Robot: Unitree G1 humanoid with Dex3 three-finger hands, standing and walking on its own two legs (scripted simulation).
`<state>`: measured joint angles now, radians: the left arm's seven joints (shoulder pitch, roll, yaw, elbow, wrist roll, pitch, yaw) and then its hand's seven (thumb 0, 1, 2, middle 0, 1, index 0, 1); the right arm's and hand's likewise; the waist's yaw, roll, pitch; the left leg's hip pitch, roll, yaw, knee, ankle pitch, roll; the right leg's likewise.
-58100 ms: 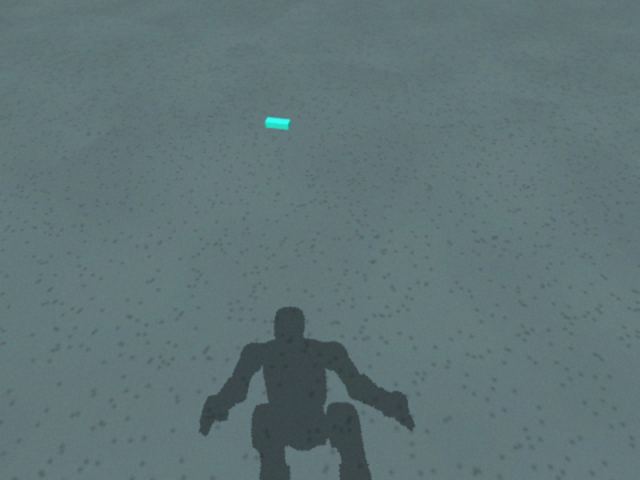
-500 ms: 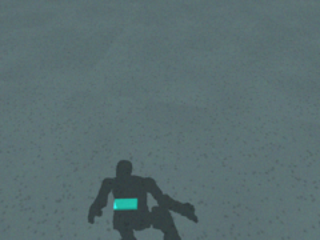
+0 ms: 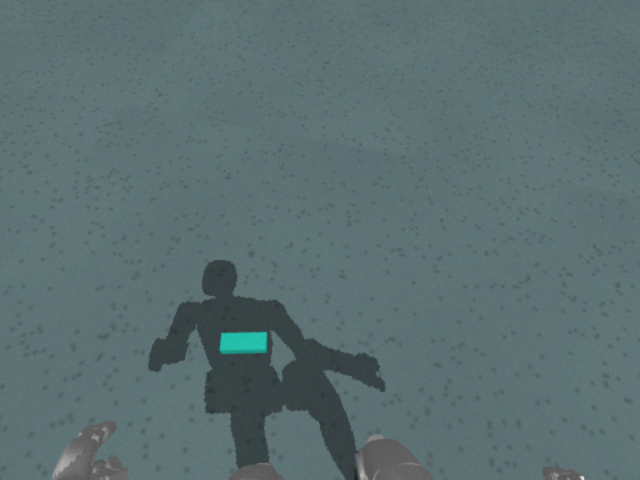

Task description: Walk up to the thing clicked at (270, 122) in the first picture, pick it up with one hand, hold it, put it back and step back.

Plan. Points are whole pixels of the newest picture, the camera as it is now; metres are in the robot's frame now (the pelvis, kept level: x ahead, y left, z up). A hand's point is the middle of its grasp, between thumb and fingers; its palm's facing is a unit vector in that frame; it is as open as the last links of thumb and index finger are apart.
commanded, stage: step back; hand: left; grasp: from above
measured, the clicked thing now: (244, 342) +0.52 +0.20 -0.74
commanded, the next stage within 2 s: none
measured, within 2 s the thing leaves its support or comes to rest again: neither
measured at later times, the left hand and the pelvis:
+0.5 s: hand out of the picture +0.00 +0.24 -0.13, palm faces -0.10 -0.92 -0.39, open 7.3 cm; pelvis -0.11 -0.01 +0.01, yaw -6 degrees
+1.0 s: hand out of the picture -0.14 +0.27 -0.15, palm faces -0.07 -0.93 -0.37, open 7.3 cm; pelvis -0.26 +0.01 +0.01, yaw -4 degrees
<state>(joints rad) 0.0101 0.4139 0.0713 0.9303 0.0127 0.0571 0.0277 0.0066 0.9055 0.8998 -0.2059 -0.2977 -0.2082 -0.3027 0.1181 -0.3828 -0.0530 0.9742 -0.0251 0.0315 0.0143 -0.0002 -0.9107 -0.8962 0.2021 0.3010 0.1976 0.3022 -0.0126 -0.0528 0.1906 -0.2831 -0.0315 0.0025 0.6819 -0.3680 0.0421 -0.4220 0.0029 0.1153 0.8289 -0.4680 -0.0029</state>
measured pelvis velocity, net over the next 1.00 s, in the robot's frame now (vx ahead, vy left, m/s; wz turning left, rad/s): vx -0.26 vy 0.01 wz -0.08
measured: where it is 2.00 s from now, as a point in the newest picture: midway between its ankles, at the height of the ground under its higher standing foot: outside the picture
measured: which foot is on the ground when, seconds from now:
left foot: down 0.00-0.40, up 0.42-0.70, down 0.72-1.00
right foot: up 0.00-0.36, down 0.38-0.74, up 0.76-1.00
